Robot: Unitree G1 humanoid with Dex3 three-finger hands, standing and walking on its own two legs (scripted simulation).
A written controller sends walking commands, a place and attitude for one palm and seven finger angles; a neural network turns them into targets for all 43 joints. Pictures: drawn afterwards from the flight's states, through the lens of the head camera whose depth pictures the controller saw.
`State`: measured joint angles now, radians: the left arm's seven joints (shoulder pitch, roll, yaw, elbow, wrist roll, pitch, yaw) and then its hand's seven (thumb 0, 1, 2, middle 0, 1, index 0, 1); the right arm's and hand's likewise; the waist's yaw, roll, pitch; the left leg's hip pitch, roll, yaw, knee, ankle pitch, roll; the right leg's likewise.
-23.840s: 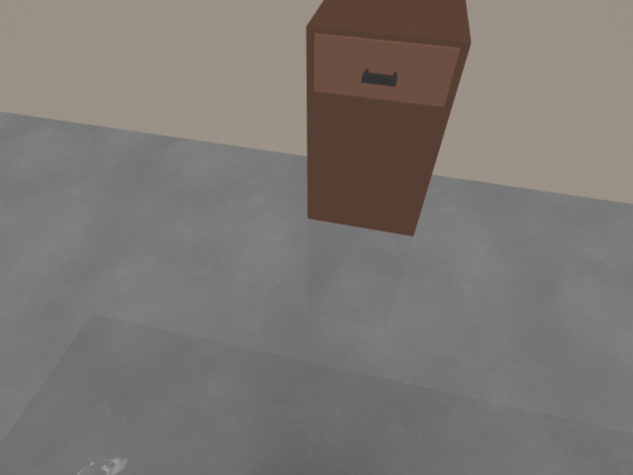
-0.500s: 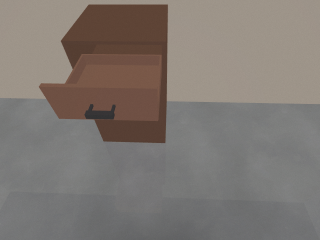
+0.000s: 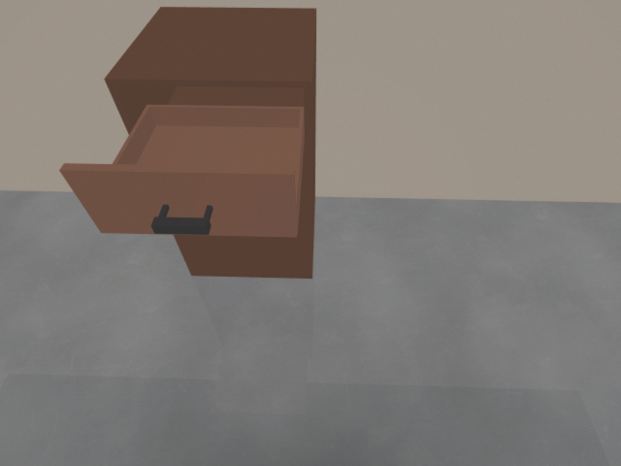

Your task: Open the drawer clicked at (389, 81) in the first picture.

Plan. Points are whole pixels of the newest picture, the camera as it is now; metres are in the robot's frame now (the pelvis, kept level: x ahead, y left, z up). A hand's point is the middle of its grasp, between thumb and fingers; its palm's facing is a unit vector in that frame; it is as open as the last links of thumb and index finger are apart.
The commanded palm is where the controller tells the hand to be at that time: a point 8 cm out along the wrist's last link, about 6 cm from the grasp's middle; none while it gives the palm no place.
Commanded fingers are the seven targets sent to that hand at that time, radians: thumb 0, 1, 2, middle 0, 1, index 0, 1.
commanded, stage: look to check the result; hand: left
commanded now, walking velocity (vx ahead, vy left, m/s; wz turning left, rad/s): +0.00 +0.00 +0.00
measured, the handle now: (184, 217) +0.55 +0.28 -0.07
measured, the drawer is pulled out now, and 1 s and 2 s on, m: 0.30 0.30 0.30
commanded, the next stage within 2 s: stand and wait in 0.38 s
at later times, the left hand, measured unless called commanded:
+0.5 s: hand out of the picture +0.01 +0.16 -0.17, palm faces +0.03 -0.98 -0.20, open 7.4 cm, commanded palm none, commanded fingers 0.00 0.90 0.90 -0.20 -0.30 -0.20 -0.30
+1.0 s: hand out of the picture +0.03 +0.17 -0.17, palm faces +0.02 -0.98 -0.21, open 7.4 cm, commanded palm none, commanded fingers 0.00 0.90 0.90 -0.20 -0.30 -0.20 -0.30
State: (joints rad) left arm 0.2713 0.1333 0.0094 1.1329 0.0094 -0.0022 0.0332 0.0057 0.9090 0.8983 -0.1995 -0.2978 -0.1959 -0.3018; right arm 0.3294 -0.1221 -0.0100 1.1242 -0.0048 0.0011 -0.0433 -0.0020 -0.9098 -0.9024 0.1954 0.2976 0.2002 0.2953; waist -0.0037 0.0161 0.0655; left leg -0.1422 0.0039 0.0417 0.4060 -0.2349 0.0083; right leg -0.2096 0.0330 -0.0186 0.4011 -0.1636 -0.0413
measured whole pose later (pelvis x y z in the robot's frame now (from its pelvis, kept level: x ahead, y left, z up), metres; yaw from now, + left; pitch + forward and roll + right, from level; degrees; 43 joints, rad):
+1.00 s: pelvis +0.02 -0.01 +0.00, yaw +0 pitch -1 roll +0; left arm 0.24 0.15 0.01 1.14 0.01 -0.01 0.03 0.00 0.91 0.90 -0.20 -0.30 -0.20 -0.30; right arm 0.29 -0.13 -0.01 1.14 0.00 0.00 -0.05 0.00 -0.91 -0.90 0.20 0.30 0.20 0.30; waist -0.01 0.01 0.07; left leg -0.10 0.02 0.04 0.37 -0.25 -0.01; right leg -0.17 0.05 -0.01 0.37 -0.17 -0.05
